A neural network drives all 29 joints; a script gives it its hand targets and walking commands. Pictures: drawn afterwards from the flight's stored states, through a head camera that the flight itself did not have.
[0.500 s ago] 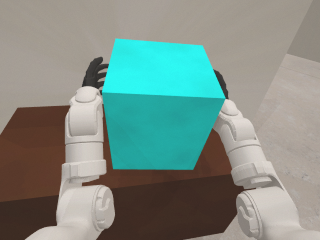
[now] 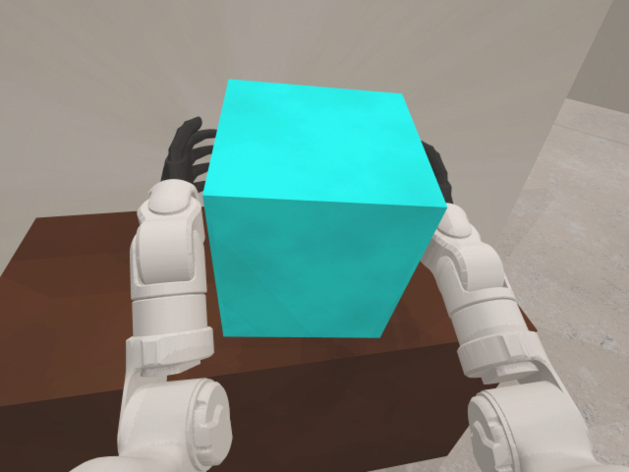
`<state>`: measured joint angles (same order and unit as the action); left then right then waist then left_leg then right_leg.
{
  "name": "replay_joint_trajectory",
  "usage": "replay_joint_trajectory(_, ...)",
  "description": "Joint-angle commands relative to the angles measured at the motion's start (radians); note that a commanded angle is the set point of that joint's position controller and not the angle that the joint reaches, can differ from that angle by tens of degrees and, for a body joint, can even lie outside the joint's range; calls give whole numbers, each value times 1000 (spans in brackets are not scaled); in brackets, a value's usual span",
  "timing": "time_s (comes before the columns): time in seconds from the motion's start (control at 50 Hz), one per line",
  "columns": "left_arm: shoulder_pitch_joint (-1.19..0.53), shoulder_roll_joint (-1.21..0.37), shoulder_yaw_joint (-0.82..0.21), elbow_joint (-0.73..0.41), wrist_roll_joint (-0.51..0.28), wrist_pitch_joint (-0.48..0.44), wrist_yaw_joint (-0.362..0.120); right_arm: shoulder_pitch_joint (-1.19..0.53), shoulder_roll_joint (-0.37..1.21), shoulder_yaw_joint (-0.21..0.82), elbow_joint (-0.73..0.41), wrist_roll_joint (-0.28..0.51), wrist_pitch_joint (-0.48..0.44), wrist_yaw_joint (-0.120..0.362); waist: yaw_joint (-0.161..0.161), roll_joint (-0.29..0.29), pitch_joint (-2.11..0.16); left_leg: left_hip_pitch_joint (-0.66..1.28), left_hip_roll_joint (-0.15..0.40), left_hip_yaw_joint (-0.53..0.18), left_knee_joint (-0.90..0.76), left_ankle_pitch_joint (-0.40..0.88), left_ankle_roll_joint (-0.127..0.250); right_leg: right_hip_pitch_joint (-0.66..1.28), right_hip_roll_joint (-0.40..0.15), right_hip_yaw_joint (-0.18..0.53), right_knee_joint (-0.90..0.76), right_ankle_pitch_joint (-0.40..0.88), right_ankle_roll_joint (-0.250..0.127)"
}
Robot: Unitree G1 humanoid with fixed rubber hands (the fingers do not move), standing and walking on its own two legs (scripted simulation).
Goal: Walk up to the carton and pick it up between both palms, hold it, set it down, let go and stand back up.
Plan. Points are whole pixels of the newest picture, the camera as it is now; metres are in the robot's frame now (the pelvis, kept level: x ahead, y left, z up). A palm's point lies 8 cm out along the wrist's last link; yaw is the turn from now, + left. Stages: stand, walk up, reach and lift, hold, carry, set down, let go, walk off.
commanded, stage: set down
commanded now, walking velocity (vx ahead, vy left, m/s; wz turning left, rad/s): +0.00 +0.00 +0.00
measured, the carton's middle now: (310, 218) +0.36 +0.00 +0.18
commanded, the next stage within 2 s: none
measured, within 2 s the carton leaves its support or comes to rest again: neither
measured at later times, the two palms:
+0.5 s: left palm (203, 219) +0.38 +0.14 +0.17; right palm (429, 238) +0.36 -0.16 +0.15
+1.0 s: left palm (210, 224) +0.41 +0.14 +0.14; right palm (419, 244) +0.38 -0.16 +0.11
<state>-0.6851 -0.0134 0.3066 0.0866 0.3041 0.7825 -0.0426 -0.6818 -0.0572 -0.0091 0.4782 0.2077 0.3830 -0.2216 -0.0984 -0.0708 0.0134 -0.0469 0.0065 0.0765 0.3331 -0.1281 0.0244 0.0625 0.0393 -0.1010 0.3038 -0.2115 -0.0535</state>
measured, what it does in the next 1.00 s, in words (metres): stands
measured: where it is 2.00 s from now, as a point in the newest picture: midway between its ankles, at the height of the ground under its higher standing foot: outside the picture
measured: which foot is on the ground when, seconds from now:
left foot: down 0.00-1.00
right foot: down 0.00-1.00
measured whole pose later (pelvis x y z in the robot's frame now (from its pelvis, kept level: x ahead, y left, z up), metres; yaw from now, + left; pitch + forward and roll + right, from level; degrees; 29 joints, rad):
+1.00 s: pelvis +0.01 +0.00 +0.00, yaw +0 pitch -2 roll +0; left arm -0.66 -0.04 0.28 0.47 0.28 0.34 0.01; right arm -0.61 0.03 -0.24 0.76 -0.06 -0.04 -0.13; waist -0.05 -0.08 0.02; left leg -0.15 0.01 0.07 0.29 -0.11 0.02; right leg -0.04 0.04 -0.10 0.27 -0.19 -0.06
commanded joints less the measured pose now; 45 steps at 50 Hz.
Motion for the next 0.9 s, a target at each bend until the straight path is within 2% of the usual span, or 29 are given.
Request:
replay_joint_trajectory(0.0, -542, -461, -377, 19, -90, -120, -158, -836, 477, 213, -254, -9, -170, 136, 12, 73, -324, 263, 5, -61, -34, 112, 5, -133, -17, 34, -68, 190, 87)
replay_joint_trajectory(0.06, -526, -477, -358, 87, -67, -179, -167, -845, 472, 177, -220, -77, -259, 163, 30, 63, -345, 276, 6, -53, -41, 107, 7, -124, -19, 21, -71, 198, 93)
replay_joint_trajectory(0.1, -508, -476, -339, 140, -56, -216, -168, -819, 460, 152, -178, -121, -306, 180, 32, 40, -324, 266, 13, -48, -55, 81, 8, -120, -22, 12, -83, 182, 99)
replay_joint_trajectory(0.16, -497, -485, -340, 177, -42, -261, -162, -805, 459, 127, -142, -170, -364, 193, 37, 38, -316, 257, 14, -44, -67, 53, 17, -114, -30, 12, -90, 160, 100)
replay_joint_trajectory(0.3, -557, -531, -434, 152, -85, -350, -115, -835, 480, 115, -146, -215, -463, 193, 24, 66, -421, 265, 14, -42, -41, 91, 7, -104, -38, 10, -81, 224, 99)
replay_joint_trajectory(0.4, -578, -553, -481, 145, -107, -379, -88, -830, 505, 129, -139, -208, -481, 179, 22, 82, -473, 272, 8, -43, -22, 144, -5, -97, -41, 8, -69, 274, 98)
replay_joint_trajectory(0.46, -563, -539, -465, 171, -99, -386, -83, -807, 512, 114, -100, -213, -473, 176, 20, 83, -450, 251, 5, -40, -28, 127, -6, -82, -48, 17, -65, 302, 108)
replay_joint_trajectory(0.58, -488, -517, -395, 238, -65, -379, -95, -754, 492, 105, -40, -207, -457, 181, 47, 67, -390, 220, 1, -27, -47, 127, 2, -48, -49, 24, -59, 340, 111)
replay_joint_trajectory(0.6, -475, -500, -374, 238, -54, -379, -99, -749, 489, 112, -38, -207, -457, 183, 54, 49, -381, 222, 3, -30, -50, 133, 5, -49, -47, 26, -61, 352, 111)
replay_joint_trajectory(0.62, -468, -499, -366, 240, -54, -378, -102, -746, 489, 109, -43, -212, -458, 184, 47, 42, -387, 221, 1, -27, -45, 136, 5, -43, -47, 23, -59, 363, 115)
replay_joint_trajectory(0.64, -459, -505, -363, 236, -47, -382, -103, -743, 487, 116, -35, -209, -460, 185, 59, 48, -385, 216, 1, -27, -47, 146, 4, -33, -47, 27, -55, 376, 115)
replay_joint_trajectory(0.7, -482, -505, -370, 218, -57, -400, -101, -743, 493, 119, -57, -210, -478, 190, 54, 48, -423, 226, -1, -28, -36, 181, 2, -33, -42, 18, -46, 407, 116)
replay_joint_trajectory(0.72, -484, -501, -367, 225, -60, -410, -98, -748, 497, 126, -58, -209, -484, 191, 62, 45, -434, 217, 1, -29, -32, 186, 4, -38, -44, 27, -42, 423, 118)
replay_joint_trajectory(0.86, -548, -549, -413, 235, -89, -476, -66, -754, 508, 97, -43, -251, -524, 210, 45, 78, -529, 272, 14, -34, -7, 229, -19, -116, -34, 2, -44, 406, 98)
replay_joint_trajectory(0.88, -566, -555, -426, 230, -95, -487, -59, -753, 501, 89, -34, -260, -529, 213, 32, 89, -547, 289, 17, -34, 0, 249, -28, -133, -32, -2, -47, 405, 95)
